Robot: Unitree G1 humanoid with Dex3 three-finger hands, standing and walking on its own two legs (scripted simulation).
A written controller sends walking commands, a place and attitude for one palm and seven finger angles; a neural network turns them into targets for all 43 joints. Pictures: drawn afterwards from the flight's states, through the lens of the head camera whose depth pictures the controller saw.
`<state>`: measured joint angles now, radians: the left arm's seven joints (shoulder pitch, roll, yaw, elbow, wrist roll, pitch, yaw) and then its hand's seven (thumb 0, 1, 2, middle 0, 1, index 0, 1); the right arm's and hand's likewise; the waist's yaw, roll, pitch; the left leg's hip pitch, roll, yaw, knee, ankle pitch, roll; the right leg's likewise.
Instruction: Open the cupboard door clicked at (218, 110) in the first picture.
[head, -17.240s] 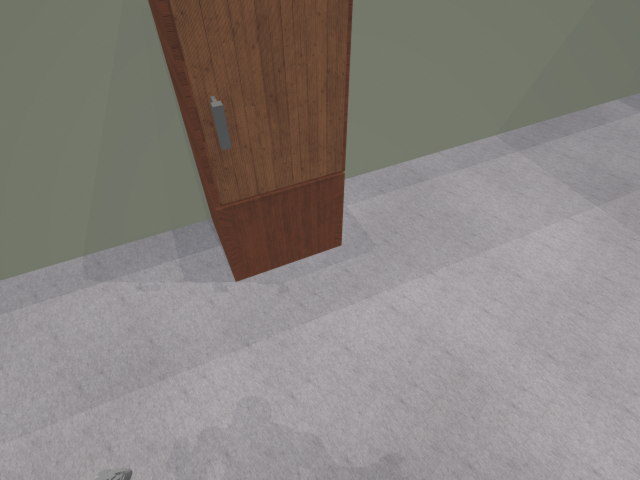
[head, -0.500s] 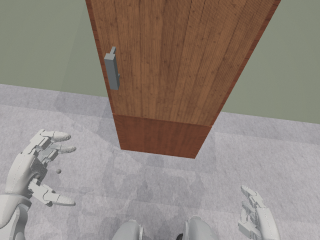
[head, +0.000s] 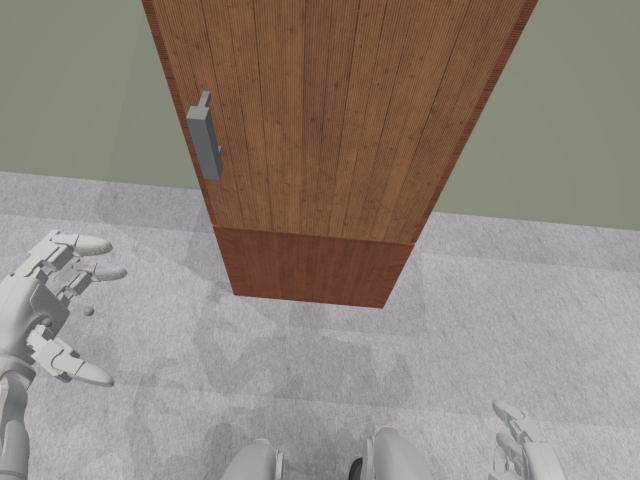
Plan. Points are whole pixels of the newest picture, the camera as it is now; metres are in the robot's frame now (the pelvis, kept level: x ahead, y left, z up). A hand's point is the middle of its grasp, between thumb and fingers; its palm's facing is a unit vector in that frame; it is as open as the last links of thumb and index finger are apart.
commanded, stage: raise the hand with hooked fingers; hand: left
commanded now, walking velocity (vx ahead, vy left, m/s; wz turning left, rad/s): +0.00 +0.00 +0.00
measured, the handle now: (209, 135) +0.59 +0.20 +0.03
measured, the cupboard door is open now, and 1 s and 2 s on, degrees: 0 0 0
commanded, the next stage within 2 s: move the hooked fingers beside the handle in 0.30 s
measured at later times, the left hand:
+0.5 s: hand (96, 312) +0.29 +0.26 +0.05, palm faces -0.03 -1.00 -0.06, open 14.0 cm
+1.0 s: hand (127, 239) +0.38 +0.26 +0.05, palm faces -0.03 -1.00 -0.04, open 14.0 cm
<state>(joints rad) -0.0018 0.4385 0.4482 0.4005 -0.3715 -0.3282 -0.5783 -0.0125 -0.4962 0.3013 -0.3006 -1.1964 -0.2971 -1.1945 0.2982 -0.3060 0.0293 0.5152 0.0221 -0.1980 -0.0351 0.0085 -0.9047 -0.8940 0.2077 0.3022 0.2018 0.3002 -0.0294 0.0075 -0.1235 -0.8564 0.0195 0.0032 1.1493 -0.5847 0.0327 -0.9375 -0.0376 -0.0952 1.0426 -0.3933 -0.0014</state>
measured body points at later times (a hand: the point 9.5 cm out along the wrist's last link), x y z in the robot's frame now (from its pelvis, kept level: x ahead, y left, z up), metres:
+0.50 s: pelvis +0.00 -0.01 +0.00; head +0.08 +0.01 +0.44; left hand +0.28 +0.32 +0.05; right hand +0.16 -0.25 -0.08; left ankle -0.02 +0.09 -0.66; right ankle +0.06 -0.13 -0.66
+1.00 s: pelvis +0.00 -0.01 -0.01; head +0.11 +0.01 +0.43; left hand +0.38 +0.32 +0.05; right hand +0.10 -0.28 -0.10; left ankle -0.02 +0.09 -0.66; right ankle +0.06 -0.13 -0.66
